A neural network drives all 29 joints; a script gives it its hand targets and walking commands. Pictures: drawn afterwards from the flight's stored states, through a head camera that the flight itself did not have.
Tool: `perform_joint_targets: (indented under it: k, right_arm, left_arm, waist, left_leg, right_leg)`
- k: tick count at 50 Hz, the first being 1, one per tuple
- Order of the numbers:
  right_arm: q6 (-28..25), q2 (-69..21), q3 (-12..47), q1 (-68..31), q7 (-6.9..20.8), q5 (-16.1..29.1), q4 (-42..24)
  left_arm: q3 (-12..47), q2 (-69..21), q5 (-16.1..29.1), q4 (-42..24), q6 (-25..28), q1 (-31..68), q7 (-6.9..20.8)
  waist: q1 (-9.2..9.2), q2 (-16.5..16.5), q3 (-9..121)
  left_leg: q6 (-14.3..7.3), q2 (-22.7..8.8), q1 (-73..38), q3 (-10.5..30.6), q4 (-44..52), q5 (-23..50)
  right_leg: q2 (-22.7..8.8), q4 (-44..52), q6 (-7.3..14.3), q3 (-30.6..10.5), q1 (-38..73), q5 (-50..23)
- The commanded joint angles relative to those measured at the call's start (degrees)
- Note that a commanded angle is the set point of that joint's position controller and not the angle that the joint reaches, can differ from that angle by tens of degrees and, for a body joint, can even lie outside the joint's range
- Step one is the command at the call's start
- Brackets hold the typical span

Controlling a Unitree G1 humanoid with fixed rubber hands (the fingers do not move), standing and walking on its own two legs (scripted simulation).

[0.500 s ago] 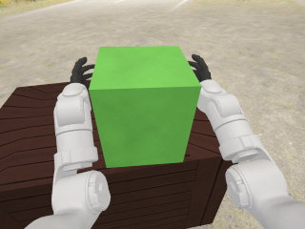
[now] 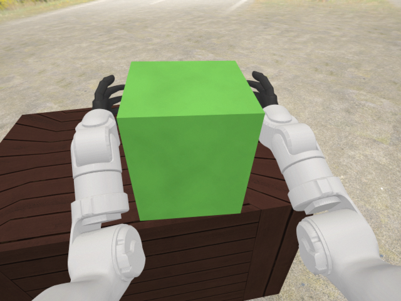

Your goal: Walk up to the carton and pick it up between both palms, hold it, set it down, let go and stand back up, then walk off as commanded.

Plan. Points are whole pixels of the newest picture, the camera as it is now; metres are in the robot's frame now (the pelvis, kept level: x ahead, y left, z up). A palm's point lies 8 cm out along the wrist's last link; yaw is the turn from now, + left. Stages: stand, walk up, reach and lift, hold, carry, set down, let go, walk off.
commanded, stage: hold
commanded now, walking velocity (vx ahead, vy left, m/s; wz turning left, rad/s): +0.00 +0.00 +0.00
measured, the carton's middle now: (187, 140) +0.38 +0.01 +0.18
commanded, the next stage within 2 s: set down in 0.12 s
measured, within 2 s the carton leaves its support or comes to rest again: neither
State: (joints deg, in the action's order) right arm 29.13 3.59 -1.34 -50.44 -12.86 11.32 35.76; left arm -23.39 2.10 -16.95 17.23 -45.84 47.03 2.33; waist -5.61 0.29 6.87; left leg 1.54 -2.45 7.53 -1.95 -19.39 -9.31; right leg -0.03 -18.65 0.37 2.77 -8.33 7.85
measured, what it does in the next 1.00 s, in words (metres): stands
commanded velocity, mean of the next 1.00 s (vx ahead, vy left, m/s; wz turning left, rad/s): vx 0.00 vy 0.00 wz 0.00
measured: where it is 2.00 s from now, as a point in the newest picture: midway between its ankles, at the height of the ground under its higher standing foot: outside the picture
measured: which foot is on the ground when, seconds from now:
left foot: down 0.00-1.00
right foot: down 0.00-1.00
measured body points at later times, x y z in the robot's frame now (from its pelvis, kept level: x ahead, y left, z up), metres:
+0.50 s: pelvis +0.00 +0.00 +0.00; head -0.05 +0.01 +0.45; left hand +0.41 +0.16 +0.26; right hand +0.41 -0.14 +0.24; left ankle +0.01 +0.13 -0.75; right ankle +0.03 -0.11 -0.75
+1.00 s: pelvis +0.02 +0.00 +0.00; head +0.01 +0.02 +0.45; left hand +0.43 +0.18 +0.21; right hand +0.44 -0.12 +0.20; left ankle +0.01 +0.13 -0.75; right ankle +0.03 -0.11 -0.75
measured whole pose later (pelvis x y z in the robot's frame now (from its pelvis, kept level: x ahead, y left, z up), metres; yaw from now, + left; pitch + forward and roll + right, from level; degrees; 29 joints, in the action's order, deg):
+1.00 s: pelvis +0.02 +0.00 +0.00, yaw +0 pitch -4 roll +0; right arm 6.1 -0.1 -8.4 -48.1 -8.7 4.3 41.2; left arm -23.4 0.3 -20.8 17.5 -31.3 45.3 4.1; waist -2.3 2.7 -1.6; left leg 1.6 -2.4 4.4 -1.9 -19.0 -10.8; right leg -0.1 -17.9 0.4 2.8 -5.0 9.3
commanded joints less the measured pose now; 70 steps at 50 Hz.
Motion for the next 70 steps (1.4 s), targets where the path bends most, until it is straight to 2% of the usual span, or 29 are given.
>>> perform_joint_targets:
  k: [1,6,7,11,15,18,20,22,24,27,30,33,36,38,41,46,52,55,58,61,64,70]
  right_arm:
    - [-2.6,-35.2,18.8,-46.6,5.0,12.0,-23.0]
    - [-2.6,-35.2,18.7,-46.5,5.0,11.9,-22.9]
    - [-3.3,-34.8,18.0,-48.8,5.2,13.1,-24.4]
    - [-5.0,-34.0,15.4,-48.6,5.8,10.6,-20.8]
    - [-9.0,-33.8,10.6,-49.7,7.6,4.6,-13.4]
    - [-12.2,-32.3,4.1,-46.7,9.6,-2.4,-6.1]
    - [-14.1,-31.2,1.5,-44.3,10.8,-6.5,-3.3]
    - [-15.8,-30.7,0.3,-42.0,11.6,-9.2,-1.2]
    - [-18.0,-30.6,0.3,-41.4,11.8,-10.5,-0.9]
    - [-21.1,-30.4,1.4,-39.4,11.8,-10.9,-1.1]
    - [-23.6,-29.8,4.9,-36.5,11.3,-9.5,-3.9]
    - [-25.3,-29.0,9.4,-33.2,10.7,-7.3,-6.8]
    - [-26.8,-27.1,11.9,-31.7,10.1,-5.6,-9.3]
    - [-27.5,-25.7,12.1,-31.3,9.8,-5.0,-10.5]
    - [-28.0,-25.1,11.6,-30.8,9.6,-5.1,-10.4]
    - [-27.9,-24.5,8.6,-29.9,10.0,-6.9,-6.0]
    - [-28.0,-24.5,3.7,-31.0,11.5,-11.2,-0.8]
    - [-28.5,-25.3,0.7,-32.7,12.7,-14.1,1.1]
    - [-29.2,-27.0,-1.9,-33.8,14.2,-16.6,3.3]
    - [-30.2,-28.8,-3.2,-35.4,15.6,-18.3,5.4]
    - [-31.0,-29.8,-4.4,-35.8,16.5,-19.8,7.7]
    - [-32.2,-29.8,-5.9,-34.9,16.7,-20.9,10.7]
  left_arm:
    - [31.3,-34.7,12.0,-7.9,1.8,36.8,7.9]
    - [31.3,-34.7,12.1,-8.0,1.8,36.9,7.8]
    - [29.9,-32.5,12.8,-11.0,3.3,41.7,6.7]
    - [28.1,-32.1,10.9,-6.6,4.9,42.2,7.1]
    - [22.9,-30.3,7.5,-0.3,8.0,44.2,8.4]
    - [15.1,-25.8,1.8,5.2,10.3,42.3,10.0]
    - [11.4,-22.7,-1.3,9.1,11.8,40.0,11.0]
    - [9.8,-21.3,-2.7,10.7,13.1,38.4,11.4]
    - [10.4,-21.4,-2.3,9.8,14.4,37.8,11.3]
    - [14.5,-23.5,-0.5,4.7,16.5,36.8,10.3]
    - [19.4,-26.1,1.4,-0.7,17.7,33.0,9.2]
    - [24.0,-28.5,3.0,-6.5,18.7,29.6,7.9]
    - [27.4,-30.1,4.1,-10.0,18.7,27.4,7.0]
    - [28.1,-30.4,4.2,-10.4,18.1,25.9,6.9]
    - [28.1,-30.5,3.9,-9.7,17.7,24.5,7.0]
    - [25.3,-29.9,2.2,-5.5,17.8,24.3,7.1]
    - [20.8,-28.0,0.2,2.7,18.8,26.9,7.4]
    - [18.0,-26.5,-0.7,6.7,20.2,29.6,7.2]
    - [16.2,-26.0,-0.8,8.7,22.7,33.0,6.5]
    - [15.7,-26.1,0.1,9.3,25.5,36.7,5.3]
    - [15.7,-26.2,0.9,10.7,27.8,38.6,4.2]
    - [16.8,-27.8,2.3,11.8,30.3,38.5,3.2]
  waist:
    - [-1.08,-2.7,20.6]
    - [-1.11,-2.8,20.8]
    - [1.16,-2.5,27.4]
    - [0.74,-2.6,21.8]
    - [1.51,-1.3,16.1]
    - [3.35,1.2,9.9]
    - [4.9,2.7,7.2]
    - [5.92,3.2,6.6]
    - [6.03,2.7,7.7]
    - [4.45,0.1,12.2]
    - [3.09,-2.3,19.0]
    - [2.69,-4.3,24.6]
    - [2.09,-6.0,26.4]
    - [1.72,-5.8,25.2]
    - [1.54,-4.7,22.6]
    - [2.0,-3.6,18.0]
    - [3.29,-1.0,13.8]
    - [4.65,0.2,12.1]
    - [5.97,0.2,11.6]
    - [7.51,-0.3,13.3]
    - [8.03,-0.3,14.5]
    - [6.91,-0.7,17.0]
  left_leg:
    - [-0.4,5.7,-5.6,0.9,1.2,8.2]
    - [-0.4,5.7,-5.7,0.9,1.2,8.3]
    - [-0.3,6.3,-7.2,-0.2,1.1,11.5]
    - [-0.1,6.5,-6.3,0.1,1.6,9.5]
    - [-0.9,5.9,-4.0,-0.2,3.5,0.9]
    - [-3.0,5.8,-1.6,-1.4,6.1,-6.8]
    - [-4.3,5.9,-1.0,-2.3,7.1,-9.2]
    - [-4.7,5.9,-1.0,-3.1,7.5,-8.4]
    - [-4.2,5.7,-2.0,-3.5,7.4,-4.9]
    - [-2.1,5.6,-5.1,-3.7,5.9,3.5]
    - [0.5,5.8,-10.1,-3.3,2.3,16.7]
    - [2.8,5.7,-15.5,-2.6,-1.5,30.6]
    - [4.6,5.1,-20.4,-1.9,-4.5,40.9]
    - [5.1,4.9,-21.4,-1.7,-5.0,42.6]
    - [5.0,4.9,-20.8,-1.7,-4.5,40.2]
    - [4.2,4.7,-19.6,-2.2,-2.6,33.6]
    - [2.0,4.7,-13.7,-3.4,1.4,18.5]
    - [0.5,4.8,-8.8,-4.1,4.0,8.8]
    - [-0.2,4.8,-5.2,-4.6,5.7,3.1]
    - [-0.3,4.6,-3.7,-5.0,6.0,2.2]
    - [-0.1,4.5,-3.3,-5.4,5.8,3.7]
    - [1.0,4.2,-5.3,-5.6,4.1,11.4]
  right_leg:
    - [4.3,3.1,-2.2,0.3,16.6,-9.7]
    - [4.3,3.1,-2.2,0.2,16.7,-9.7]
    - [5.1,2.7,-3.2,0.2,20.7,-13.1]
    - [4.7,3.3,-3.1,0.7,18.3,-10.3]
    - [3.5,4.6,-3.0,1.4,14.7,-1.0]
    - [2.0,5.5,-3.2,1.8,14.6,8.0]
    - [1.1,5.5,-3.5,2.1,15.3,12.5]
    - [0.6,5.2,-3.9,2.2,16.4,13.0]
    - [0.7,4.6,-4.3,2.5,17.8,9.4]
    - [1.2,3.2,-4.4,3.3,21.0,-0.7]
    - [2.2,1.8,-3.9,3.9,24.8,-13.0]
    - [3.6,0.9,-3.3,4.3,26.5,-23.1]
    - [4.5,0.8,-2.7,4.7,24.7,-28.1]
    - [4.8,1.4,-2.5,4.9,23.5,-28.0]
    - [4.7,2.4,-2.3,5.1,22.3,-25.6]
    - [4.2,3.7,-2.3,5.3,19.6,-19.3]
    - [3.0,4.5,-2.7,5.2,18.0,-9.4]
    - [2.0,4.6,-3.1,5.0,17.5,-2.6]
    - [1.3,4.0,-3.2,4.9,16.9,1.2]
    - [1.1,3.0,-3.3,4.5,16.7,1.4]
    - [1.1,2.4,-3.4,4.4,16.8,-0.6]
    - [1.6,1.7,-3.5,4.0,18.1,-9.1]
